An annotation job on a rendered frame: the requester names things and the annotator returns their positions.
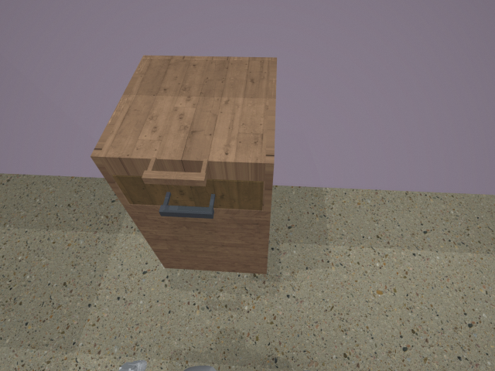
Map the drawer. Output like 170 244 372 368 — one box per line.
112 175 264 210

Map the cabinet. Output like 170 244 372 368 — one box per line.
90 56 277 274

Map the handle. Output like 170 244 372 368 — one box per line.
142 171 207 186
159 192 215 219

